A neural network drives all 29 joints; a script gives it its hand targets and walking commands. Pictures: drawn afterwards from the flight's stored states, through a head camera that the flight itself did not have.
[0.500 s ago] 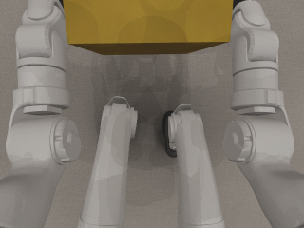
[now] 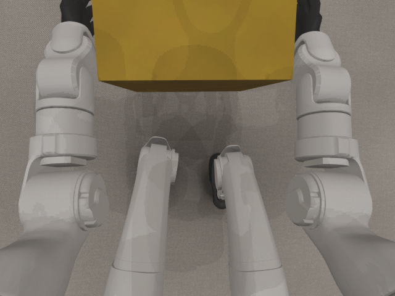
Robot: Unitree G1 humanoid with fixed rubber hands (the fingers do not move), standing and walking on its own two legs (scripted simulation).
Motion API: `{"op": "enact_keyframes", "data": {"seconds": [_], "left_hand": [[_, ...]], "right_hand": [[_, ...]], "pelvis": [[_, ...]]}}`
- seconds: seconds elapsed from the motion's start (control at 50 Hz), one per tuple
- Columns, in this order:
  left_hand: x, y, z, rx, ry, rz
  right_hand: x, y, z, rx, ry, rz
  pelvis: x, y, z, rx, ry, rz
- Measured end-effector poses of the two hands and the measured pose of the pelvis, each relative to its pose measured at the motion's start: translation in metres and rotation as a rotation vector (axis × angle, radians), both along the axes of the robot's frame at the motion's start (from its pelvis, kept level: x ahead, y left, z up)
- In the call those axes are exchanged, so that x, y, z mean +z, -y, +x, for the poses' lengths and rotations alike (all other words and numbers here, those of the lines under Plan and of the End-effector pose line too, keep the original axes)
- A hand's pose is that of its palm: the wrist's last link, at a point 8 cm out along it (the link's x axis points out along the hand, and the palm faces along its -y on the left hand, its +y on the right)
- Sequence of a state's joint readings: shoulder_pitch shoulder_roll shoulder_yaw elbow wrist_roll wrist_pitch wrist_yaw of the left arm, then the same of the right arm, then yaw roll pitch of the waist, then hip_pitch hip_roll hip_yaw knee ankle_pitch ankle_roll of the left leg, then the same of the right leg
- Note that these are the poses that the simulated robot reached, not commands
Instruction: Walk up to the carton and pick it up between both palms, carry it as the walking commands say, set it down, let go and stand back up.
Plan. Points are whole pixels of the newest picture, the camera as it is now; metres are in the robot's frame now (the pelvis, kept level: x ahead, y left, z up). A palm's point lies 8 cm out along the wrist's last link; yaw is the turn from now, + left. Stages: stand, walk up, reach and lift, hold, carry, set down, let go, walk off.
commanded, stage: reach and lift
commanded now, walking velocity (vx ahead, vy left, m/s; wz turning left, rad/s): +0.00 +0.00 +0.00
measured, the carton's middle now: (191, 39) +0.52 +0.04 -0.15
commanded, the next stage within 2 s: none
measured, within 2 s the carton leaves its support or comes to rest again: neither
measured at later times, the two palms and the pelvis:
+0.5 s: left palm (60, 24) +0.48 +0.20 -0.03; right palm (337, 29) +0.50 -0.14 -0.01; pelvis +0.01 -0.01 +0.05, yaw +0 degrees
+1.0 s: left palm out of the picture +0.46 +0.18 +0.09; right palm out of the picture +0.49 -0.16 +0.10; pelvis +0.12 +0.00 +0.15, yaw +0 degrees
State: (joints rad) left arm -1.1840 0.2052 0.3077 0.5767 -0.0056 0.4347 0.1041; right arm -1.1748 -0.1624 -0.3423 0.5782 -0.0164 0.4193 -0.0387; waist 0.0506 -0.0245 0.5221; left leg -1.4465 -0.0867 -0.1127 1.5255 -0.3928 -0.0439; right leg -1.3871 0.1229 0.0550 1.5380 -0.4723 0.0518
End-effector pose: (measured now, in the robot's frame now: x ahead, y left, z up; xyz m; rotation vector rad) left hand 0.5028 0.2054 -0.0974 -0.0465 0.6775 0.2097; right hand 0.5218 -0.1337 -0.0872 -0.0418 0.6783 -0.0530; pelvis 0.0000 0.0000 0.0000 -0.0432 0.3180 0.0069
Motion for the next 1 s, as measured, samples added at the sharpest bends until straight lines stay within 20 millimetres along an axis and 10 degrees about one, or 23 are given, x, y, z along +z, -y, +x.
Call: {"op": "enact_keyframes", "data": {"seconds": [0.54,0.82,1.0], "left_hand": [[0.081,0.004,-0.031,-0.004,-0.042,-0.003],[0.181,0.009,-0.030,-0.015,-0.035,-0.019],[0.185,0.021,-0.038,-0.058,-0.107,0.002]], "right_hand": [[0.084,0.005,-0.025,0.014,-0.043,-0.015],[0.181,0.010,-0.025,-0.005,-0.039,0.044],[0.188,0.024,-0.036,0.001,-0.107,0.014]], "pelvis": [[0.055,0.008,0.017,-0.007,0.004,0.016],[0.105,0.003,0.082,0.003,-0.133,0.022],[0.145,0.004,0.115,-0.015,-0.113,0.035]]}}
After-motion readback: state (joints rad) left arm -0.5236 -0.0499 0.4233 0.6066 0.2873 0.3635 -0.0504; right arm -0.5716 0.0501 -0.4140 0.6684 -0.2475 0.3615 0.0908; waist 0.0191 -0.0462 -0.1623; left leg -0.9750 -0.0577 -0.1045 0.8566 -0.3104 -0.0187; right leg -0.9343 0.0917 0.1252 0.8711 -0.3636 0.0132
